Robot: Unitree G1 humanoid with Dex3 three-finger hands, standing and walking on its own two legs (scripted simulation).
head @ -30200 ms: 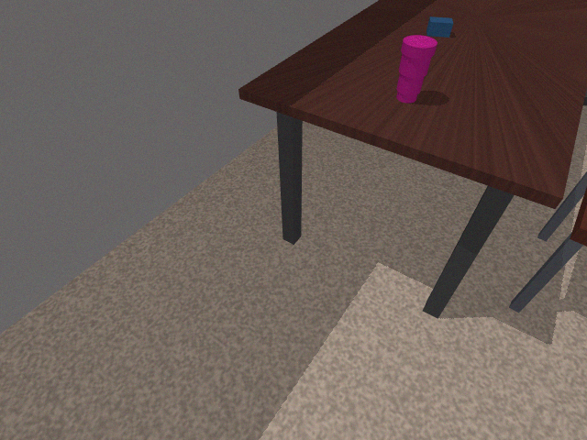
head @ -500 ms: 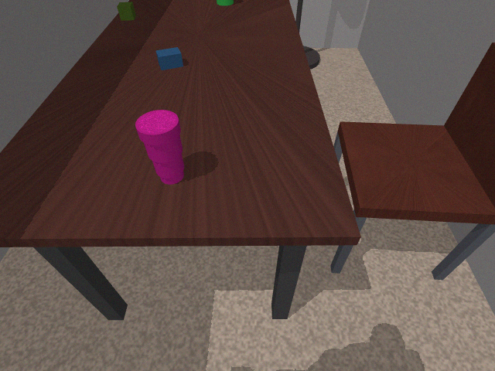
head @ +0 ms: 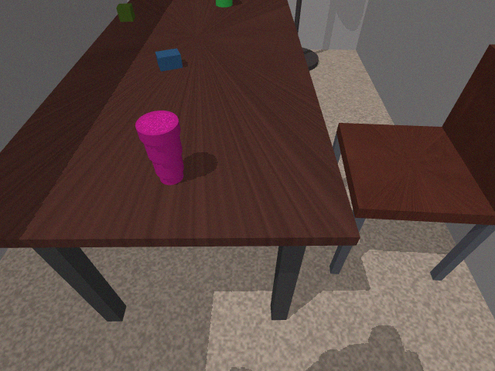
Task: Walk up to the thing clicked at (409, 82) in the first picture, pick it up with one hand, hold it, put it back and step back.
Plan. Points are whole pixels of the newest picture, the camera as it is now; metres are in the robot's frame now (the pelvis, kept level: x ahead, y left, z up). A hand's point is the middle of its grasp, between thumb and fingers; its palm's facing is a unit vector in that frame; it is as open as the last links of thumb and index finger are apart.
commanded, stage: stand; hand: left
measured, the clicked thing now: (165, 151) +0.55 +0.20 +0.04
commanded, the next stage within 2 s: step back in 0.36 s
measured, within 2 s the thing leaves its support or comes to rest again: neither
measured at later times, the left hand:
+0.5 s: hand out of the picture +0.07 +0.26 -0.16, palm faces -0.01 -0.93 -0.38, open 7.4 cm
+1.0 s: hand out of the picture +0.03 +0.29 -0.18, palm faces +0.00 -0.94 -0.33, open 7.4 cm
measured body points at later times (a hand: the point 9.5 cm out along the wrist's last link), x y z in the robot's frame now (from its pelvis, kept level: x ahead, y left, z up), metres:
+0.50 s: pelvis -0.01 -0.01 -0.01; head +0.04 -0.01 +0.44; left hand +0.07 +0.31 -0.14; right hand +0.08 -0.32 -0.14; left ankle +0.03 +0.13 -0.75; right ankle -0.02 -0.15 -0.75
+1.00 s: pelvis -0.10 +0.04 -0.01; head -0.02 +0.07 +0.43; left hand +0.03 +0.34 -0.15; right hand -0.03 -0.27 -0.12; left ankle -0.11 +0.12 -0.75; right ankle -0.10 -0.13 -0.67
